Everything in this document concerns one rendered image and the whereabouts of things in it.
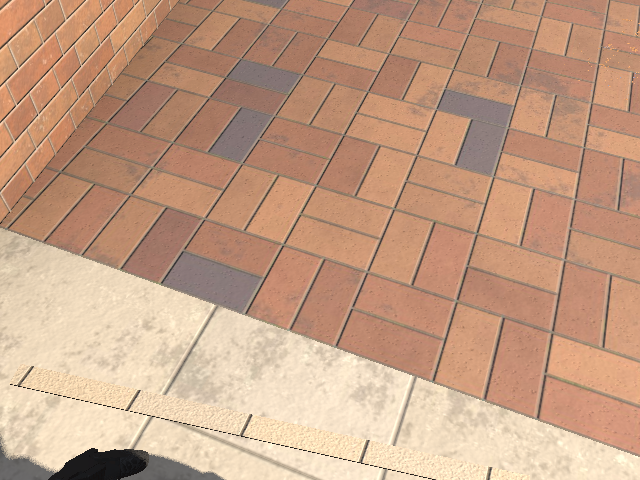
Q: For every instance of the robot left hand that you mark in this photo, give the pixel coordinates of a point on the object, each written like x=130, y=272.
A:
x=108, y=465

